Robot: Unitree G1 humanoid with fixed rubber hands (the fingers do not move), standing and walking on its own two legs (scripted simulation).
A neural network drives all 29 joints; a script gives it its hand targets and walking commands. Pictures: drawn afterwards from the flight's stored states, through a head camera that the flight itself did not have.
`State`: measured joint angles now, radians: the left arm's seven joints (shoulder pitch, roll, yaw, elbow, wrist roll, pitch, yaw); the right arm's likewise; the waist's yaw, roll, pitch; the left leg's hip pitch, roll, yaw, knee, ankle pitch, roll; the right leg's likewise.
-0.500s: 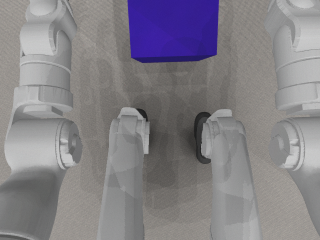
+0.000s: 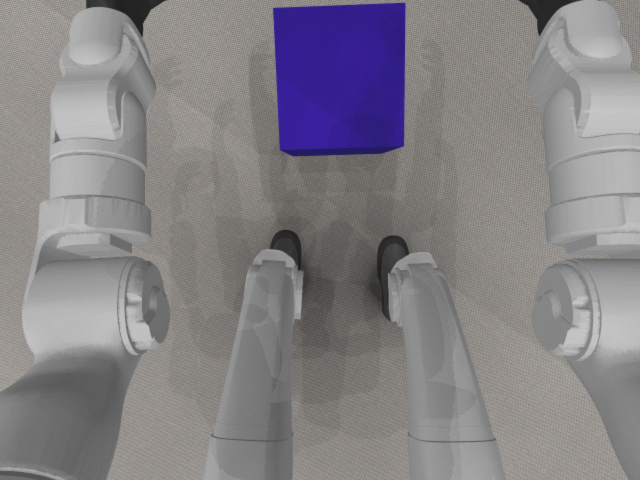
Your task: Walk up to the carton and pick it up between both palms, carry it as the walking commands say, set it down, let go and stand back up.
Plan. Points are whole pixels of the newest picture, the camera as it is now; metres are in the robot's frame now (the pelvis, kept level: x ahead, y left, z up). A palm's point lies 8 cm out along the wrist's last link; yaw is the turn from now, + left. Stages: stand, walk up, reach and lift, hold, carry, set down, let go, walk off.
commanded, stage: set down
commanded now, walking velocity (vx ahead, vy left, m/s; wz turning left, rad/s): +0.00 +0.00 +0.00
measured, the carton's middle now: (338, 94) +0.54 +0.01 -0.52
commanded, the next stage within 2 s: let go in 0.10 s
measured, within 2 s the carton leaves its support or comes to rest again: neither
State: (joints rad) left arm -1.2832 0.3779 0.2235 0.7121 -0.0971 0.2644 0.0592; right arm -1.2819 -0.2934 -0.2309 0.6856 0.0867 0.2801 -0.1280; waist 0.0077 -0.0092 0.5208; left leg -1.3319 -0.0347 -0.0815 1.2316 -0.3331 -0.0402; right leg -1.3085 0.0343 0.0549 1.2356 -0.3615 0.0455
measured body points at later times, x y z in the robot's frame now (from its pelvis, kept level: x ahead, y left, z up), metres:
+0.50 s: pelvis +0.07 +0.00 +0.07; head +0.35 +0.01 +0.42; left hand +0.48 +0.22 -0.06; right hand +0.48 -0.20 -0.06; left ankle +0.12 +0.13 -0.61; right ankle +0.11 -0.14 -0.61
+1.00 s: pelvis +0.13 +0.00 +0.13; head +0.23 -0.01 +0.57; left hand +0.33 +0.23 +0.05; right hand +0.33 -0.23 +0.04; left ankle +0.12 +0.13 -0.61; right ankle +0.11 -0.14 -0.61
